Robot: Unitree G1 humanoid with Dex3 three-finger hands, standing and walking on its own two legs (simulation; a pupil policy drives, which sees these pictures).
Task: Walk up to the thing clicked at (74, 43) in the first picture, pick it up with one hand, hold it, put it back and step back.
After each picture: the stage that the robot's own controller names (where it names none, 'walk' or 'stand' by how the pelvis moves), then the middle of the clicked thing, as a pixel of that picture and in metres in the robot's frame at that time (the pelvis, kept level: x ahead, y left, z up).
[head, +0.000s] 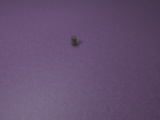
stand; (73, 40) +1.38 +0.10 -0.72
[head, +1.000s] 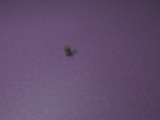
walk; (67, 50) +1.25 +0.26 -0.71
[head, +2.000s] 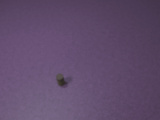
walk; (60, 79) +0.78 +0.26 -0.71
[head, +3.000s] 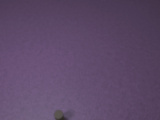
walk; (59, 116) +0.45 +0.20 -0.69
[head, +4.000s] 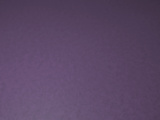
stand; out of the picture +0.35 +0.18 -0.72
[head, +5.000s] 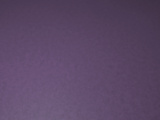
stand; out of the picture +0.35 +0.18 -0.73
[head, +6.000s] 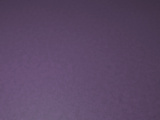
stand; out of the picture +0.34 +0.20 -0.73
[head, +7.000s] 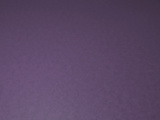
stand; out of the picture +0.34 +0.21 -0.73
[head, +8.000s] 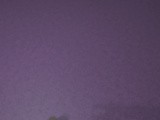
go down; out of the picture +0.35 +0.21 -0.71
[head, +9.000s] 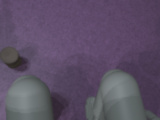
go down; (11, 58) +0.42 +0.24 -0.29
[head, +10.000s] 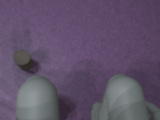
close in; (24, 60) +0.42 +0.23 -0.30
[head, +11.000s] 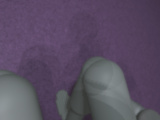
close in; out of the picture +0.41 +0.27 -0.22
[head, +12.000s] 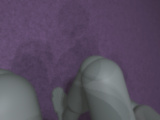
close; out of the picture +0.40 +0.28 -0.22
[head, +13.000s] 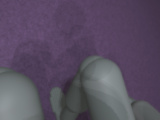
lift; out of the picture +0.37 +0.26 -0.23
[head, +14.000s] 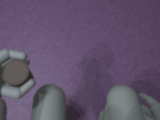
lift; (20, 76) +0.32 +0.22 -0.04
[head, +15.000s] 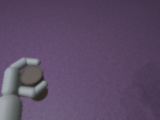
hold; (35, 84) +0.33 +0.17 +0.03
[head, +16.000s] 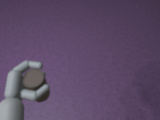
hold; (37, 86) +0.33 +0.17 +0.01
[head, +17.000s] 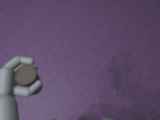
crouch; (29, 80) +0.35 +0.18 -0.05
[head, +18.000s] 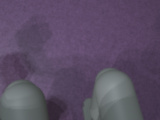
lower; out of the picture +0.46 +0.27 -0.10
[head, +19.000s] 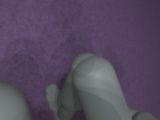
lower; out of the picture +0.43 +0.28 -0.23
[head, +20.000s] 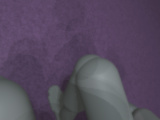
lower; out of the picture +0.42 +0.28 -0.23
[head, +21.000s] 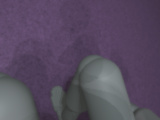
lower; out of the picture +0.41 +0.28 -0.22
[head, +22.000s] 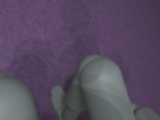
lower; out of the picture +0.40 +0.28 -0.23
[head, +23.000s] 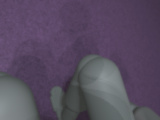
open; out of the picture +0.40 +0.25 -0.23
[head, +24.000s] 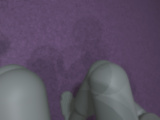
stand; out of the picture +0.40 +0.24 -0.23
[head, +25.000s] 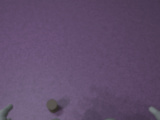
stand; (52, 106) +0.37 +0.17 -0.57
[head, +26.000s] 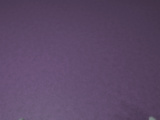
stand; out of the picture +0.35 +0.17 -0.67
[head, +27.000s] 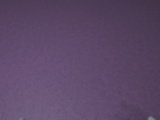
stand; out of the picture +0.35 +0.17 -0.67
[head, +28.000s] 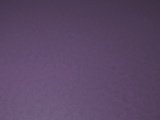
stand; out of the picture +0.37 +0.16 -0.72
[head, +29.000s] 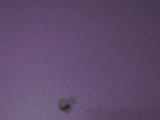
walk; (62, 104) +0.43 +0.12 -0.70
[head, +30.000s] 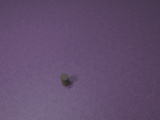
walk; (65, 80) +0.68 +0.17 -0.70
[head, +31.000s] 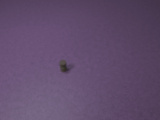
stand; (63, 66) +0.98 +0.22 -0.70
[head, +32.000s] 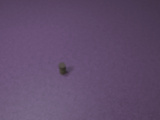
stand; (62, 68) +0.93 +0.19 -0.72
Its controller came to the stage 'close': yes
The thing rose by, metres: 0.72
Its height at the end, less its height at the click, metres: +0.00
